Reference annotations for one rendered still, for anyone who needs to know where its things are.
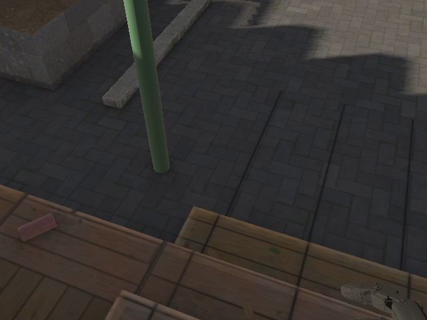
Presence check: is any robot right hand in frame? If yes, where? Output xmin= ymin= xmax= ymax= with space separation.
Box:
xmin=341 ymin=282 xmax=427 ymax=320

